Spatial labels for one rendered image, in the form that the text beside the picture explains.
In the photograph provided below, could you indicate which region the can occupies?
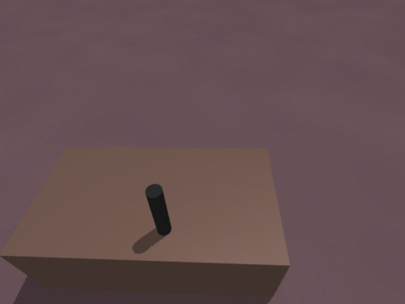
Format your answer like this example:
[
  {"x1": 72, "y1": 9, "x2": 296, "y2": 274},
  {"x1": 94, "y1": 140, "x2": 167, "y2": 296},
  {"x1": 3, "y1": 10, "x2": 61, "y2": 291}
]
[{"x1": 146, "y1": 184, "x2": 171, "y2": 236}]

